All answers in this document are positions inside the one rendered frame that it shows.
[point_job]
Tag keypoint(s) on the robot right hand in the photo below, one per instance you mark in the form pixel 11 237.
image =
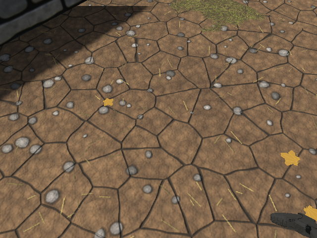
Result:
pixel 300 222

